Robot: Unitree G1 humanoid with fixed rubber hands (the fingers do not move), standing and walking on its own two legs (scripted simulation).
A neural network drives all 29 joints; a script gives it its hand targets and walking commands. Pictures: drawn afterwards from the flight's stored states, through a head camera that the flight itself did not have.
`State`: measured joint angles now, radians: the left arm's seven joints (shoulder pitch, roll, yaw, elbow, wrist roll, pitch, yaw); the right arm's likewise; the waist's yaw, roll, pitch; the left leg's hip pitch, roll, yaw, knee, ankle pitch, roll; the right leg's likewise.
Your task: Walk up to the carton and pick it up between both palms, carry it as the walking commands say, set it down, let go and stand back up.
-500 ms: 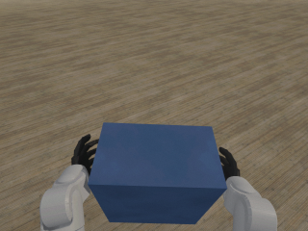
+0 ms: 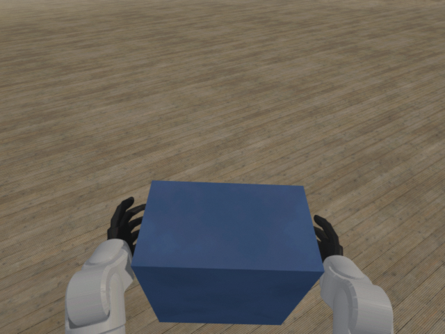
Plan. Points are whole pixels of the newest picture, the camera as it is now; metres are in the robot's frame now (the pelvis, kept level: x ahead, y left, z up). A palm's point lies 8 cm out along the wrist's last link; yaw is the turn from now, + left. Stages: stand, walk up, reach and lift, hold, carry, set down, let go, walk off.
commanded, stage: carry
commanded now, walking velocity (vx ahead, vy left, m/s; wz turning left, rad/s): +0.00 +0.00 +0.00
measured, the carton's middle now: (223, 261) +0.26 +0.01 +0.03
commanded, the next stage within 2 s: none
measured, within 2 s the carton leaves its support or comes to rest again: neither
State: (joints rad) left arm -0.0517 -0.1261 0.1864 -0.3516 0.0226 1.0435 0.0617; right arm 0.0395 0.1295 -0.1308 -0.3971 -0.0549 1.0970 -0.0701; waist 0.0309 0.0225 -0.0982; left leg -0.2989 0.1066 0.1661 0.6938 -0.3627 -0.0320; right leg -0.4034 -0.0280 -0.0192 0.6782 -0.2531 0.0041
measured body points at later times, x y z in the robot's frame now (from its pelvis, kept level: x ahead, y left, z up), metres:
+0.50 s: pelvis +0.00 +0.00 +0.00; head -0.02 -0.01 +0.45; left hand +0.27 +0.18 +0.08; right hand +0.26 -0.16 +0.05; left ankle +0.00 +0.13 -0.72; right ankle +0.07 -0.12 -0.72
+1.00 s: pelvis -0.02 +0.01 +0.00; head -0.01 +0.00 +0.45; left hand +0.22 +0.21 +0.10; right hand +0.24 -0.13 +0.07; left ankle -0.01 +0.12 -0.70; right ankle +0.07 -0.12 -0.72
